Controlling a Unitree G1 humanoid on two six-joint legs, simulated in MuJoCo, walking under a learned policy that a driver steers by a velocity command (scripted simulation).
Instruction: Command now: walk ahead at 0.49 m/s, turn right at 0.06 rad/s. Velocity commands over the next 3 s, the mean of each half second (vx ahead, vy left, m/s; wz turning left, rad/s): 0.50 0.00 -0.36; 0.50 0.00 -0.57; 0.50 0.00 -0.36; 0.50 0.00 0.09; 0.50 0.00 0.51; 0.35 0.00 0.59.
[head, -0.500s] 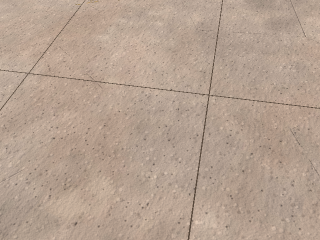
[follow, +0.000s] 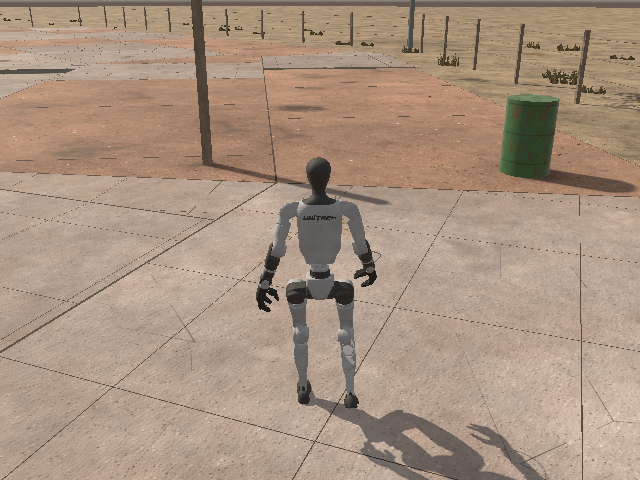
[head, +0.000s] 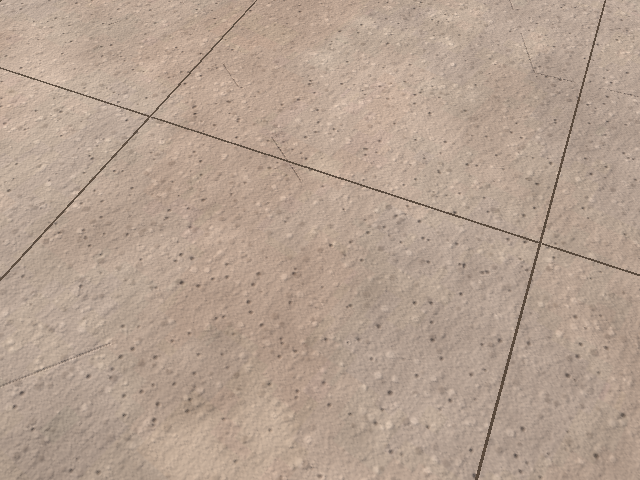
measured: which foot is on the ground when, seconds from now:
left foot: down 0.00-0.42, up 0.44-0.86, down 0.88-1.00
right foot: up 0.00-0.40, down 0.42-0.90, up 0.92-1.00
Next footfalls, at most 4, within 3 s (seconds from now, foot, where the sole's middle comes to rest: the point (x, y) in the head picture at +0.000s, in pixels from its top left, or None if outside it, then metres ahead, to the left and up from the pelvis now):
0.42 right None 0.39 -0.17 -0.77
0.88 left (372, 353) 0.72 -0.07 -0.77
1.38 right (538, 336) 0.78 -0.45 -0.77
1.92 left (526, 209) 1.17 -0.49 -0.77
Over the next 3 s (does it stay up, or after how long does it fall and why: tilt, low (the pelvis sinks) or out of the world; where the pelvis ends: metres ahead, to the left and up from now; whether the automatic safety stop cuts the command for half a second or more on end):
stays up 1.46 -0.70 -0.01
